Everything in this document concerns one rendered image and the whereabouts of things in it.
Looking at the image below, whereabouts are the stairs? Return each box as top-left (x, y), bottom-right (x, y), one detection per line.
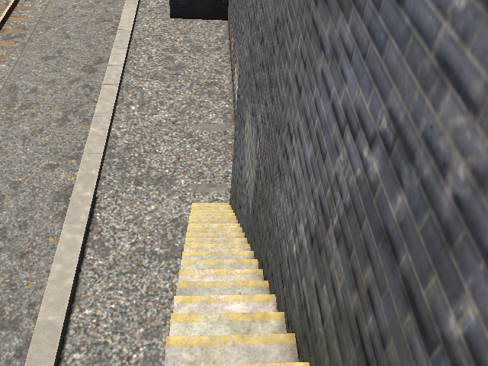
top-left (165, 203), bottom-right (310, 366)

